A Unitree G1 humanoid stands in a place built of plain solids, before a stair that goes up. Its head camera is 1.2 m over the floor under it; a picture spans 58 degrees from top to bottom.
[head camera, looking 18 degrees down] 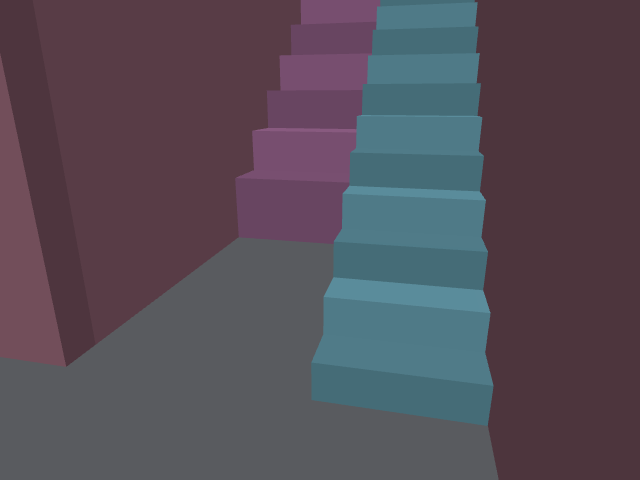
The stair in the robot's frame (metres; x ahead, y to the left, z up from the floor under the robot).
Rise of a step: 0.19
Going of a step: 0.23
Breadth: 0.70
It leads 13 degrees to the right of straight ahead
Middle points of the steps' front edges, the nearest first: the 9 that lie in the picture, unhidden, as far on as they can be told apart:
1.44 -0.31 0.18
1.67 -0.36 0.37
1.89 -0.41 0.55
2.12 -0.46 0.74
2.34 -0.51 0.92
2.57 -0.56 1.11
2.79 -0.61 1.29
3.02 -0.66 1.48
3.24 -0.71 1.66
